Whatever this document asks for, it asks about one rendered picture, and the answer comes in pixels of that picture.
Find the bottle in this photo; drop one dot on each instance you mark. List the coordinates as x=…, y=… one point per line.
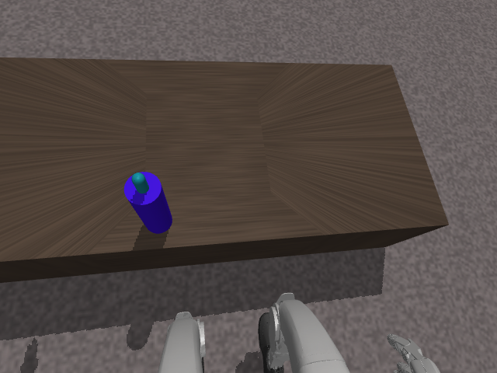
x=145, y=194

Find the right robot hand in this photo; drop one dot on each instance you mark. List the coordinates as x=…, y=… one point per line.
x=412, y=355

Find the right robot foot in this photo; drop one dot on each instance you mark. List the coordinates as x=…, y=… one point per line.
x=264, y=343

